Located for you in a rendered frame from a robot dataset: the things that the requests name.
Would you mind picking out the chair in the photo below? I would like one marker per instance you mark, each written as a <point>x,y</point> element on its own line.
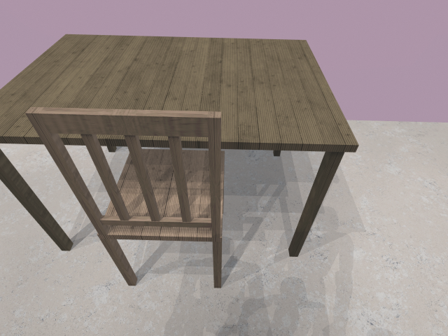
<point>167,195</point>

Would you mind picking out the table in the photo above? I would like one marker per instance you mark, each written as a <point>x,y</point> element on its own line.
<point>271,93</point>

